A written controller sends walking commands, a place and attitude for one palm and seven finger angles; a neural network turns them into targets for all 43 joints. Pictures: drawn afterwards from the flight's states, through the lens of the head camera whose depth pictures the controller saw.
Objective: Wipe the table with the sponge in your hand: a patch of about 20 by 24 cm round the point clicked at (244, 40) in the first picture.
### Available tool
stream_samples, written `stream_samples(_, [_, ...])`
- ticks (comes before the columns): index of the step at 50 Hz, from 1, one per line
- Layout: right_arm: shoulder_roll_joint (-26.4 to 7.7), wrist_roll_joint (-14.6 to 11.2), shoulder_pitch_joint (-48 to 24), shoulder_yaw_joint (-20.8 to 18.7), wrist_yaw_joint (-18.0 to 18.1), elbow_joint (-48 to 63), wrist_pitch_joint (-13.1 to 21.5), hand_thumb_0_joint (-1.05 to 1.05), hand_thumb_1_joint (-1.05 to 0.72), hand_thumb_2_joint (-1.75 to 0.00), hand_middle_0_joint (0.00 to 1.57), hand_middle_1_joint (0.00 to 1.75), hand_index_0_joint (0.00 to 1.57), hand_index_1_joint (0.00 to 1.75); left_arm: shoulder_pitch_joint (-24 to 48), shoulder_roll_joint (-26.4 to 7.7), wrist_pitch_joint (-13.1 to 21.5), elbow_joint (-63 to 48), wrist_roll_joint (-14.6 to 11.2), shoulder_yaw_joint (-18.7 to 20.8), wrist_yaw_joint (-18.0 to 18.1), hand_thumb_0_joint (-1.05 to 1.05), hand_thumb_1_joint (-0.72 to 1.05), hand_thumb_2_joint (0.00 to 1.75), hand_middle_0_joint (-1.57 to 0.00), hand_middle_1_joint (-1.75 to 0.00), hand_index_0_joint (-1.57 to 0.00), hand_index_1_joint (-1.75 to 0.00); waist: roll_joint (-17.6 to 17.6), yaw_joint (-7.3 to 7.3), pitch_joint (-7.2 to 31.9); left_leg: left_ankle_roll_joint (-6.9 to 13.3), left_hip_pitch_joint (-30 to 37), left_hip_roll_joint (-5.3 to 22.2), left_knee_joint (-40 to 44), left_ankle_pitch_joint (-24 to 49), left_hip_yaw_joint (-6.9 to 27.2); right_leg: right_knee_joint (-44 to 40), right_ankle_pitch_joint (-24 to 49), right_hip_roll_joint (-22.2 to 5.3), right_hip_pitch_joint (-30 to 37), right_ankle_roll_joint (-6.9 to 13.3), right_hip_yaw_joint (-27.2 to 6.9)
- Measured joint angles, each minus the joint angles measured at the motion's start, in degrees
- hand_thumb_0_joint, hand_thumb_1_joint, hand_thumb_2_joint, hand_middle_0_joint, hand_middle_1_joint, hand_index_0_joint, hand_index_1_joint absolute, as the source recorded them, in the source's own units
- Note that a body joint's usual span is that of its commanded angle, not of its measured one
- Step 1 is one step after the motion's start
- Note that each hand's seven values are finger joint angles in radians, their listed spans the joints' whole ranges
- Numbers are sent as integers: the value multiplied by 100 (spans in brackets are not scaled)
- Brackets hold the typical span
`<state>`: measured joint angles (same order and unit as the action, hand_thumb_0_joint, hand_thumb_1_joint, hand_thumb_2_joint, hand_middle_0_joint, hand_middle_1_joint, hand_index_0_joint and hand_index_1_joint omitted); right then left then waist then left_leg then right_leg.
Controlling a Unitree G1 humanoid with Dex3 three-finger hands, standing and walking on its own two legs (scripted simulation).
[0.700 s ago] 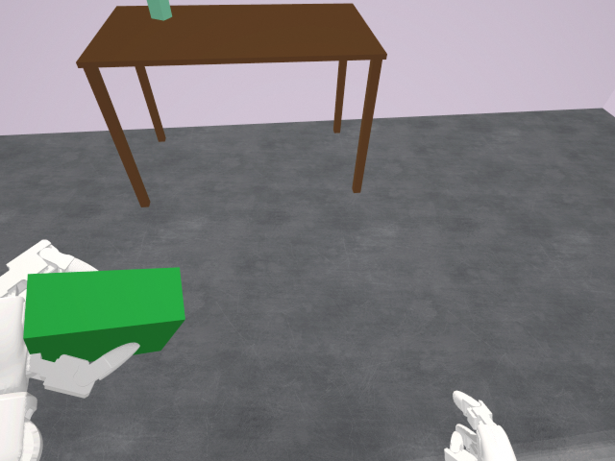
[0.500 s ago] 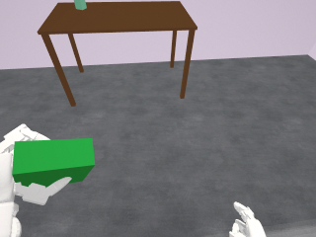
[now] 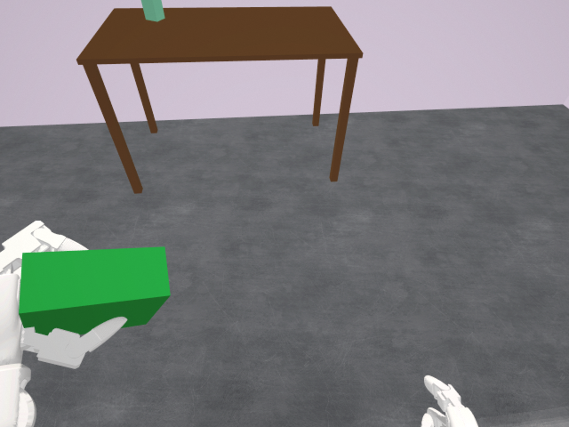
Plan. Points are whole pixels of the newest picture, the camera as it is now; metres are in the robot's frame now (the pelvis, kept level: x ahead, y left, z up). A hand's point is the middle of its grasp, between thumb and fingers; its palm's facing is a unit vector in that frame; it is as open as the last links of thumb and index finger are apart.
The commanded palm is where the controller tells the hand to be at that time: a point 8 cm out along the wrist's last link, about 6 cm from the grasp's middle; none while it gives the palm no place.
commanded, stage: walk to a spot facing it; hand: left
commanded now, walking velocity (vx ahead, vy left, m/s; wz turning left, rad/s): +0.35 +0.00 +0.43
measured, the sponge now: (116, 293) +0.23 +0.20 +0.15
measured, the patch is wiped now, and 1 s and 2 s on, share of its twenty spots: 0.00 0.00 0.00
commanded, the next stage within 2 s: none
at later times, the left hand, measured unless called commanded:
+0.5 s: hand (60, 230) +0.29 +0.27 +0.18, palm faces +0.50 -0.76 -0.41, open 9.7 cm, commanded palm +0.23 +0.31 +0.18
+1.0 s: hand (112, 165) +0.40 +0.25 +0.19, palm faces +0.59 -0.66 -0.47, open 9.7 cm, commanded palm +0.33 +0.28 +0.18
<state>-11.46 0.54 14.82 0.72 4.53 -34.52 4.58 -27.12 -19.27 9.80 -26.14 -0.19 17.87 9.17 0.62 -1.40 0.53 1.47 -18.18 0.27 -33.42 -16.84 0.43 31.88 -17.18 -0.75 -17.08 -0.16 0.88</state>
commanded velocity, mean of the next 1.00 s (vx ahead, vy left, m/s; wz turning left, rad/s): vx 0.37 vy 0.00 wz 0.29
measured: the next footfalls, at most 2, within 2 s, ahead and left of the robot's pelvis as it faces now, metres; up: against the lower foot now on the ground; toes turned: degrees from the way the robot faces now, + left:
right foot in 0.70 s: +0.33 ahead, -0.11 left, +0.00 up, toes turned +1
left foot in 1.12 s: +0.37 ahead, +0.15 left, +0.00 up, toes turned +29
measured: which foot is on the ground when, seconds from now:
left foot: down 0.00-0.70, up 0.72-1.00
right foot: down 0.00-0.30, up 0.32-0.68, down 0.70-1.00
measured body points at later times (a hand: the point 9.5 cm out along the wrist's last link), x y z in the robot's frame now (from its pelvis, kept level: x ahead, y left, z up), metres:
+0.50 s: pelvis +0.11 +0.01 +0.01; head +0.12 +0.02 +0.45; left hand +0.26 +0.31 +0.20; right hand +0.29 -0.18 -0.09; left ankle +0.06 +0.11 -0.73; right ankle +0.14 -0.12 -0.66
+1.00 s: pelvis +0.27 -0.03 +0.01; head +0.29 -0.02 +0.46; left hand +0.36 +0.28 +0.21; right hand +0.50 -0.23 -0.08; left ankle +0.30 +0.13 -0.69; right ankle +0.29 -0.11 -0.73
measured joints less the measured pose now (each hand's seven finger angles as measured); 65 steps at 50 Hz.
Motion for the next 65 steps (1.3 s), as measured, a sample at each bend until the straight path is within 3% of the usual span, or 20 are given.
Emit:
stream_samples(3, [-18, 4, 52, -21, 18, -32, 8, 1, -90, -90, 20, 30, 21, 30, -10, -74, 47, -105, -6, 112, 27, -1, -45, 97, -80, -132, -80, -132, -11, -32, -18, -24, -82, -43, -249, 171, 82, 329, -53, -73, -63, -19, 119])
stream_samples(7, [-15, -3, 161, -44, 27, -141, -38, 1, -90, -90, 20, 30, 21, 30, -16, -22, 71, -9, 30, 165, 13, -1, -45, 97, -80, -132, -80, -132, 63, -5, 94, -26, -158, -65, -592, -229, 210, 612, -496, -97, -55, -2, 256])
stream_samples(9, [-2, 3, 217, -45, 16, -179, -22, 1, -90, -90, 20, 30, 21, 30, 29, -7, 94, 2, 41, 146, 8, 0, -45, 97, -80, -132, -80, -132, 49, 4, 105, 16, -210, -60, -763, -449, 211, 579, -259, -147, 1, 13, 344])
stream_samples(13, [-36, 5, 218, -47, -44, -347, -31, 1, -90, -90, 20, 30, 21, 30, 253, 20, 181, -77, 58, 4, 0, 0, -45, 97, -80, -132, -80, -132, -129, 8, -83, -11, -302, 66, -1154, -878, -284, 715, -576, -425, 256, -89, 593])
stream_samples(15, [-47, 17, 159, -25, -55, -307, -66, 1, -90, -90, 20, 30, 21, 30, 178, -19, 220, -261, 28, 85, 18, 0, -45, 97, -80, -132, -80, -132, -282, 31, -198, 0, -76, 53, -612, -261, -531, 884, -769, -591, 319, -156, 589])
stream_samples(16, [-25, 14, 79, -30, -54, -270, -71, 1, -90, -90, 20, 30, 21, 30, 100, -42, 246, -339, -6, 181, 39, 0, -45, 97, -80, -132, -80, -132, -367, 72, -267, 25, -6, 5, -600, -118, -633, 1220, -799, -671, 199, -150, 497])
stream_samples(19, [141, 32, -146, -82, -97, -236, -12, 1, -90, -90, 20, 30, 21, 30, -26, -130, 243, -299, 5, 344, 60, 0, -45, 97, -80, -132, -80, -132, -305, 34, -339, 81, 155, 49, -576, -386, -632, 2917, -1301, -451, -450, -116, 222])
stream_samples(22, [317, -9, -222, -47, -185, -240, 89, 1, -90, -90, 20, 30, 21, 30, 26, -199, 156, -293, 28, 319, 10, -1, -45, 97, -80, -132, -80, -132, -197, 32, -323, 31, 410, 135, -132, -299, -484, 3529, -1124, -353, -1011, -161, 280])
stream_samples(27, [452, -17, -169, 48, -230, -115, 230, 1, -90, -90, 20, 30, 21, 30, -148, -162, 225, -550, -18, 245, -81, -1, -45, 97, -80, -132, -80, -132, -47, 92, -267, -100, 908, 258, 606, -134, -347, 2556, -370, -465, -1429, -227, 534])
stream_samples(32, [416, 7, -102, 47, -123, -99, 241, 1, -90, -90, 20, 30, 21, 30, -143, -243, 252, -297, -40, 293, -172, 0, -45, 97, -80, -132, -80, -132, 128, 164, -268, -291, 1271, 371, 648, -406, -188, 1002, 0, -399, -1017, -212, 825])
stream_samples(34, [357, -8, -70, 30, -87, -86, 200, 1, -90, -90, 20, 30, 21, 30, -40, -333, 171, -193, -37, 327, -180, 0, -45, 97, -80, -132, -80, -132, 177, 152, -289, -300, 1206, 421, 107, -788, -60, 268, 212, -297, -532, -162, 979])
stream_samples(35, [317, -25, -88, 5, -78, -93, 163, 1, -90, -90, 20, 30, 21, 30, 78, -383, 133, -164, -10, 332, -184, 0, -45, 97, -80, -132, -80, -132, 155, 135, -311, -210, 976, 432, -502, -995, -78, 149, 459, -314, -419, -13, 1007])
stream_samples(38, [15, -19, -416, -110, -106, -328, -42, 1, -90, -90, 20, 30, 21, 30, 436, -99, 102, 36, -1, 162, -214, 0, -45, 97, -80, -132, -80, -132, 278, 170, -544, -64, 3, 262, -2904, -1135, 92, 736, 226, -352, -421, 327, 1160])
stream_samples(42, [-199, -34, -576, -231, -136, -277, -254, 1, -90, -90, 20, 30, 21, 30, 133, 27, 143, -123, 8, 114, -262, 0, -45, 97, -80, -132, -80, -132, 172, 82, -620, -217, -1052, 268, -4162, -534, -195, 440, 120, -378, -67, 337, 1266])
stream_samples(47, [-251, -14, -417, -320, -100, -7, -276, 1, -91, -90, 20, 30, 20, 30, -209, -236, 206, -535, -34, 252, -179, 0, -45, 97, -80, -132, -80, -132, -125, 66, -573, -255, -1343, 509, -2600, -104, -594, -158, 166, -444, 368, 339, 1413])
stream_samples(53, [-255, -10, -156, -326, -56, 180, -232, 1, -91, -90, 20, 30, 20, 30, -221, -273, 207, -736, -83, 337, 58, 0, -45, 98, -80, -132, -80, -132, -329, 226, -434, -154, -636, 472, -503, 40, -1002, -133, -202, -597, 726, 174, 1471])
stream_samples(56, [-236, -20, -99, -281, -9, 268, -202, 1, -90, -90, 20, 30, 20, 30, -53, -184, 162, -723, -84, 305, 143, 0, -45, 98, -80, -132, -80, -132, -324, 286, -327, -25, -72, 362, 248, 479, -1123, 504, -690, -696, 697, 43, 1408])
stream_samples(59, [23, -33, -348, -230, -30, 177, -143, 1, -90, -90, 20, 30, 20, 30, 416, -195, 172, -352, -57, 300, 140, 0, -45, 98, -80, -132, -80, -132, -407, 190, -441, 21, -108, 296, -238, 417, -1086, 2352, -1284, -593, 62, -22, 674])
stream_samples(61, [226, -48, -467, -129, -109, 105, -113, 1, -90, -90, 20, 30, 20, 30, 550, -238, 89, -167, -38, 307, 76, 0, -45, 98, -80, -132, -80, -132, -357, 93, -428, 0, -66, 315, -241, 238, -990, 3186, -1305, -470, -438, -68, 418])
stream_samples(65, [527, -53, -438, 55, -240, 83, 41, 1, -90, -90, 20, 30, 21, 30, 205, -246, 87, -451, -72, 324, -2, -1, -45, 98, -80, -132, -80, -132, -166, 58, -393, -117, 128, 448, 104, 273, -880, 2872, -831, -560, -1028, -159, 429])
